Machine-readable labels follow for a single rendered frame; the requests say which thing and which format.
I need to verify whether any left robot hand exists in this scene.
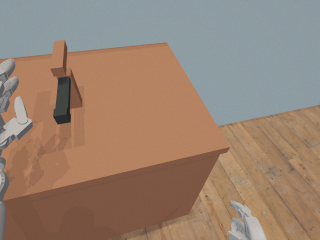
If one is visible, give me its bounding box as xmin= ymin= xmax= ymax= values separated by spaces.
xmin=0 ymin=58 xmax=33 ymax=156

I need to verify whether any tap lever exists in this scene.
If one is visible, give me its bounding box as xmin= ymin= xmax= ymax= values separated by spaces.
xmin=53 ymin=76 xmax=71 ymax=125

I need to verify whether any right robot hand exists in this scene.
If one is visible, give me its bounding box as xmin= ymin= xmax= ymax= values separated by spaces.
xmin=228 ymin=200 xmax=267 ymax=240

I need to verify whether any counter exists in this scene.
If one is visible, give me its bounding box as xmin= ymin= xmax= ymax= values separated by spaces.
xmin=0 ymin=40 xmax=230 ymax=240

